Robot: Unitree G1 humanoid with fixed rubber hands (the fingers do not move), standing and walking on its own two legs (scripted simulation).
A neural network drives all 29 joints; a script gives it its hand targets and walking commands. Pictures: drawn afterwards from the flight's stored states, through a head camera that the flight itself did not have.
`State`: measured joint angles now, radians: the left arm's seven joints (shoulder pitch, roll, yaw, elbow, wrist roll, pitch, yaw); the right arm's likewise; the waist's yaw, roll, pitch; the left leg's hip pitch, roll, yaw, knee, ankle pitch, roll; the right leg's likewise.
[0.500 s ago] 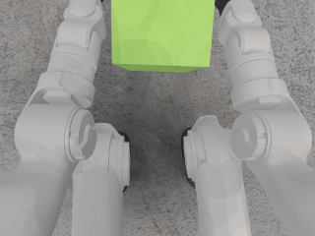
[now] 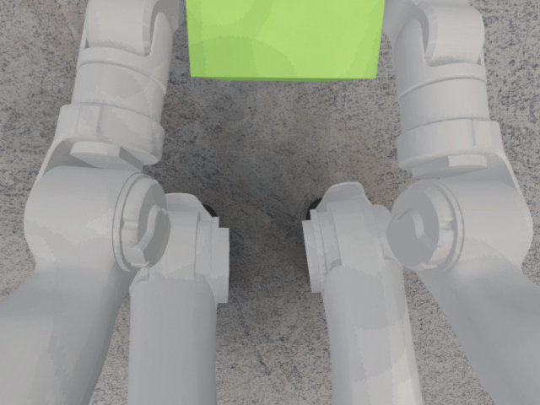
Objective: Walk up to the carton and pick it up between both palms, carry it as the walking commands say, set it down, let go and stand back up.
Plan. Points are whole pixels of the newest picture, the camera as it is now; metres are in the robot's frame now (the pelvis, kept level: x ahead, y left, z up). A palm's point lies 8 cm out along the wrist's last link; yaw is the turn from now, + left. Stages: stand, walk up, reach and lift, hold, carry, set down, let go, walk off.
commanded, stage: reach and lift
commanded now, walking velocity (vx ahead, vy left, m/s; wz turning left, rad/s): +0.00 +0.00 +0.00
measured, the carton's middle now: out of the picture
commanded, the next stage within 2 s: none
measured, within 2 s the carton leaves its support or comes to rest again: neither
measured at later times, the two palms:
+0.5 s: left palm out of the picture +0.57 +0.10 -0.09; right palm out of the picture +0.54 -0.14 -0.09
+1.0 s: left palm out of the picture +0.55 +0.10 -0.02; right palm out of the picture +0.52 -0.15 -0.02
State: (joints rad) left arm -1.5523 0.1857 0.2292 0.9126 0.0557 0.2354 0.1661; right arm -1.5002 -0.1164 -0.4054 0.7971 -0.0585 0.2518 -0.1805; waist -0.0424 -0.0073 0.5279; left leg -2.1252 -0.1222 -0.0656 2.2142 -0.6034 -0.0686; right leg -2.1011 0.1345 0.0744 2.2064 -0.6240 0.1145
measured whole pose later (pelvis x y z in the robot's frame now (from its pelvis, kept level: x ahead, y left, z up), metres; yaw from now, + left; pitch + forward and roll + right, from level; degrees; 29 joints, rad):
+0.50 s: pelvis -0.01 +0.00 +0.04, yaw +1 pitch +29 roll -1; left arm -1.54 0.14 0.30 0.79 0.11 0.33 0.13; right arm -1.43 -0.04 -0.48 0.60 -0.13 0.35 -0.18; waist -0.03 0.03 0.52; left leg -2.03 -0.14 -0.08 2.09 -0.56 -0.08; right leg -2.00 0.12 0.07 2.09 -0.59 0.10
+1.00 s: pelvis -0.03 +0.00 +0.08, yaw +1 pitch +26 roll -2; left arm -1.50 0.09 0.34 0.70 0.15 0.39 0.13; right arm -1.39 -0.01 -0.53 0.52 -0.16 0.40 -0.14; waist -0.03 0.03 0.52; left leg -1.88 -0.15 -0.10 1.93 -0.50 -0.07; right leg -1.85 0.12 0.08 1.92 -0.53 0.10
